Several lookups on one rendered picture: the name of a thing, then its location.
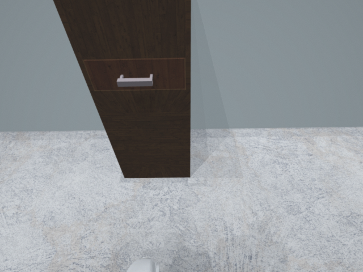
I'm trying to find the left robot thigh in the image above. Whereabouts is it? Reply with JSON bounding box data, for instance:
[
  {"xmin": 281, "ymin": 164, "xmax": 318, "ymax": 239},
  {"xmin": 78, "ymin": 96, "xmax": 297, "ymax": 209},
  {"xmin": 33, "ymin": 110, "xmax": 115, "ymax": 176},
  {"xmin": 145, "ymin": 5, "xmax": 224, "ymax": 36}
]
[{"xmin": 126, "ymin": 259, "xmax": 160, "ymax": 272}]

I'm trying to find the handle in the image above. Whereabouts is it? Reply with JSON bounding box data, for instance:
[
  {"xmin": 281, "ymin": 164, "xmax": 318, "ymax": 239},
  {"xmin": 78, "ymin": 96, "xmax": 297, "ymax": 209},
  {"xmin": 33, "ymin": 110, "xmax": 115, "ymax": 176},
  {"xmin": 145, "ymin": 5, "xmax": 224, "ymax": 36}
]
[{"xmin": 117, "ymin": 74, "xmax": 153, "ymax": 87}]

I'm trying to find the drawer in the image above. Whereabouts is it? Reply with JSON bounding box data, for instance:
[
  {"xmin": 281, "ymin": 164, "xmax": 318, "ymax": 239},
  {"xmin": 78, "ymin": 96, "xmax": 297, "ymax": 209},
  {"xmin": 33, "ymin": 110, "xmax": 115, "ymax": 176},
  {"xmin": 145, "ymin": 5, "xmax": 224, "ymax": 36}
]
[{"xmin": 84, "ymin": 58, "xmax": 185, "ymax": 90}]

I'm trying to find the cabinet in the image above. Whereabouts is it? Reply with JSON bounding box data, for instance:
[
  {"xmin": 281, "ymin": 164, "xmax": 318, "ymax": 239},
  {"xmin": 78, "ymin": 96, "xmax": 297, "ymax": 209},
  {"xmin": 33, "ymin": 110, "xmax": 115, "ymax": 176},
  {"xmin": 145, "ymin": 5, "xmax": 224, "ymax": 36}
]
[{"xmin": 53, "ymin": 0, "xmax": 191, "ymax": 178}]

